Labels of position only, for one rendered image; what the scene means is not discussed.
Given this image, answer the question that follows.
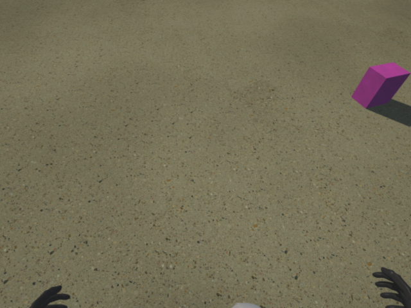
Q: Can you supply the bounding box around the right robot hand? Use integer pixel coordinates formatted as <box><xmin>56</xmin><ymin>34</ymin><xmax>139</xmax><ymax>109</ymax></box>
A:
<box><xmin>372</xmin><ymin>267</ymin><xmax>411</xmax><ymax>308</ymax></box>

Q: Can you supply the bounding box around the carton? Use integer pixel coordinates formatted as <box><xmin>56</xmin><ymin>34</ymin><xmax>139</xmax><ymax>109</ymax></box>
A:
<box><xmin>352</xmin><ymin>62</ymin><xmax>410</xmax><ymax>108</ymax></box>

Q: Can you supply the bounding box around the left robot hand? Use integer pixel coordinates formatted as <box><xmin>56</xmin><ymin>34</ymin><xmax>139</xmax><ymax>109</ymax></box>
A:
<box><xmin>29</xmin><ymin>286</ymin><xmax>70</xmax><ymax>308</ymax></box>

